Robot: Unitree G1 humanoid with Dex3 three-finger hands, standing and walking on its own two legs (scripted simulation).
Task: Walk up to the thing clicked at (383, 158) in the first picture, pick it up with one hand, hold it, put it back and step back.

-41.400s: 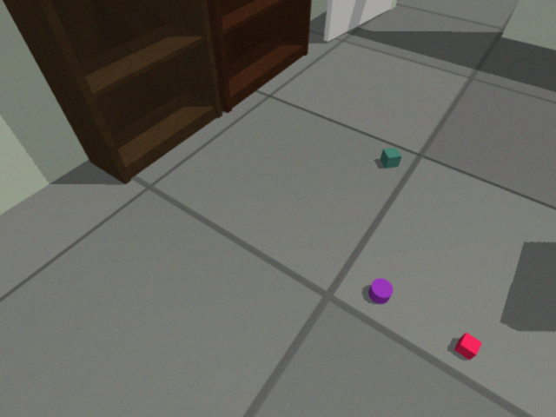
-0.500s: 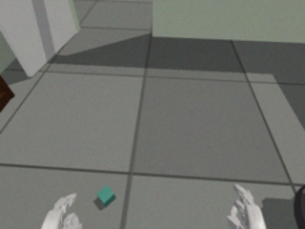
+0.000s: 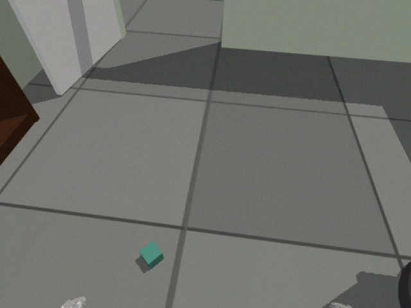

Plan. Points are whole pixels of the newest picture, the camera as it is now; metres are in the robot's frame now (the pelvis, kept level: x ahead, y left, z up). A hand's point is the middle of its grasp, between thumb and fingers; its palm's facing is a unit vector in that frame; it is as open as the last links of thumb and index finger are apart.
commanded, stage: stand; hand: left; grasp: from above
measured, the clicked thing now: (151, 255) +0.46 +0.25 -0.71
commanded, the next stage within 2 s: none
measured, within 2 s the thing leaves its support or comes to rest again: neither
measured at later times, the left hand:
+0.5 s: hand out of the picture +0.03 +0.25 -0.13, palm faces +0.04 -0.94 -0.34, open 7.3 cm
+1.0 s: hand out of the picture +0.05 +0.23 -0.13, palm faces +0.02 -0.94 -0.33, open 7.3 cm
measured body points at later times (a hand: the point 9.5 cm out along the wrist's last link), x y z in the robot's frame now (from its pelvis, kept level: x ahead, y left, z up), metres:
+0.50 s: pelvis -0.01 +0.01 +0.03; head -0.02 +0.00 +0.48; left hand +0.02 +0.30 -0.11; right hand +0.07 -0.27 -0.11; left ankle +0.02 +0.12 -0.72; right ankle +0.00 -0.14 -0.72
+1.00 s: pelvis +0.00 -0.01 +0.03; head +0.00 -0.01 +0.48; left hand +0.05 +0.28 -0.11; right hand +0.06 -0.30 -0.11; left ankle +0.02 +0.12 -0.72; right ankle +0.00 -0.14 -0.72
